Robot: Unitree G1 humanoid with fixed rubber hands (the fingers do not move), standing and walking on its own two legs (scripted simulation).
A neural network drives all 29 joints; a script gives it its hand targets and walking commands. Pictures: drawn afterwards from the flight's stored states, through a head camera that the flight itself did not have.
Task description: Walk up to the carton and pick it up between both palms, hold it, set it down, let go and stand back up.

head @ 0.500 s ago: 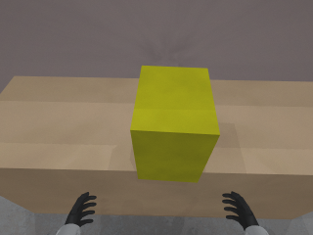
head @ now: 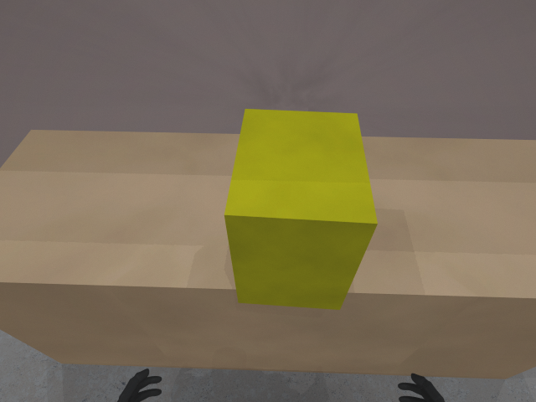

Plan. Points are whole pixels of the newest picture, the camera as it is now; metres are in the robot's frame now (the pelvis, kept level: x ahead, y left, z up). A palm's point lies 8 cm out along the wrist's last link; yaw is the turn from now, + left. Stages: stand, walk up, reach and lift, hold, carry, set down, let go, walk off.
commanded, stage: stand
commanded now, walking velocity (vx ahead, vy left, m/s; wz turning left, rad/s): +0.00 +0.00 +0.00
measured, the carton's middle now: (294, 213) +0.42 -0.04 +0.01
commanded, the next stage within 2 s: none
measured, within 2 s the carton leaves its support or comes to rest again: neither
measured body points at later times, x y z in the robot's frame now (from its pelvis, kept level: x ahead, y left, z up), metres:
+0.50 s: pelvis +0.00 +0.01 +0.01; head -0.01 +0.02 +0.46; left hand +0.01 +0.24 -0.15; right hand +0.00 -0.21 -0.15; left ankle -0.01 +0.12 -0.74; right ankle +0.00 -0.11 -0.74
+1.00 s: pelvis -0.01 +0.02 +0.01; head -0.02 +0.02 +0.46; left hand -0.04 +0.21 -0.16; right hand -0.04 -0.18 -0.16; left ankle -0.01 +0.12 -0.74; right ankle +0.00 -0.11 -0.74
